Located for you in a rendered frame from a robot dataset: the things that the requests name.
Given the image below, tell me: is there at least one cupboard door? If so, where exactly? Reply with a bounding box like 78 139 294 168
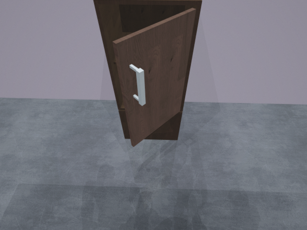
112 8 196 147

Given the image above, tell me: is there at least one handle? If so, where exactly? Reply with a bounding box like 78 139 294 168
130 64 146 106

